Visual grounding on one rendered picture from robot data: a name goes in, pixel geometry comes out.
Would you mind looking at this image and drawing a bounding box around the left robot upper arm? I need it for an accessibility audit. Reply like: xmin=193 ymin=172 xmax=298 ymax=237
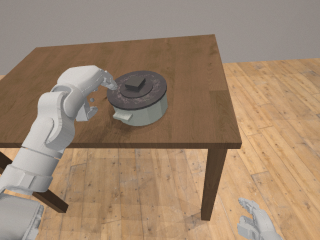
xmin=0 ymin=193 xmax=44 ymax=240

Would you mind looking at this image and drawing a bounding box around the left robot hand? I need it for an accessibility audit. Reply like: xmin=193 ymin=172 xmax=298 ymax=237
xmin=57 ymin=65 xmax=118 ymax=122

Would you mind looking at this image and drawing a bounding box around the left robot forearm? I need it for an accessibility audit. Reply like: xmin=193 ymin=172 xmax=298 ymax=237
xmin=0 ymin=82 xmax=85 ymax=196

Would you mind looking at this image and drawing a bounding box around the pot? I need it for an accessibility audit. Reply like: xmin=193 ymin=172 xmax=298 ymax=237
xmin=113 ymin=93 xmax=168 ymax=126

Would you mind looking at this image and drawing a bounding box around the table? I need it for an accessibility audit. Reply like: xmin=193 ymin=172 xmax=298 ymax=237
xmin=0 ymin=34 xmax=242 ymax=221

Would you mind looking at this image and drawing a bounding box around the knob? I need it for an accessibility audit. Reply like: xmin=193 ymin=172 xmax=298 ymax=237
xmin=124 ymin=75 xmax=146 ymax=91

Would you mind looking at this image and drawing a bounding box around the right robot forearm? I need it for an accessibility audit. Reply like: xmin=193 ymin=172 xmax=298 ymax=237
xmin=259 ymin=230 xmax=283 ymax=240

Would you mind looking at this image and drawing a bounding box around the lid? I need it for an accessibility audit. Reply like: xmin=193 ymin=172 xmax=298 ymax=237
xmin=106 ymin=70 xmax=167 ymax=111

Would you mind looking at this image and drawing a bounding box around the right robot hand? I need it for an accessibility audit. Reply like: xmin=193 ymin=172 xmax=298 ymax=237
xmin=237 ymin=197 xmax=276 ymax=240

